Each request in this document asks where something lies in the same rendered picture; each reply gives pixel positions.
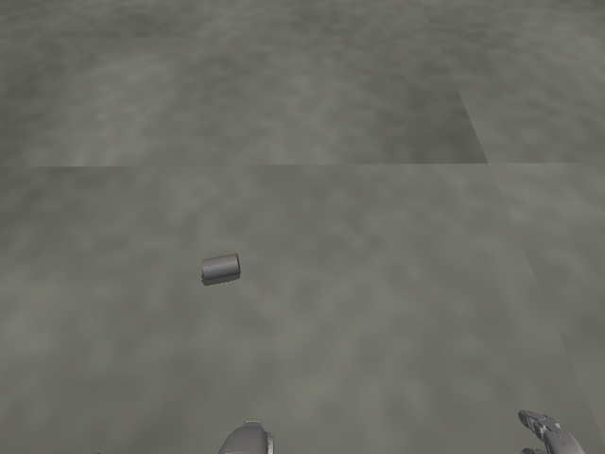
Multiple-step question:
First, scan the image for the can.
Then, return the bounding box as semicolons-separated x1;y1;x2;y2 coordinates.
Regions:
202;253;241;280

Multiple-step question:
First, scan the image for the right robot hand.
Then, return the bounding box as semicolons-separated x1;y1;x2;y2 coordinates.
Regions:
518;410;585;454

